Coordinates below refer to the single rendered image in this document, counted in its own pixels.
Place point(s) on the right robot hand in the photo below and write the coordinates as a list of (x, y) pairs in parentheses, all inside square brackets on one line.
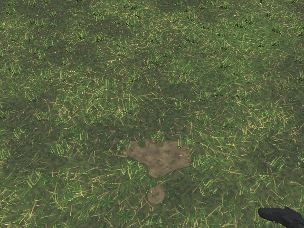
[(285, 216)]

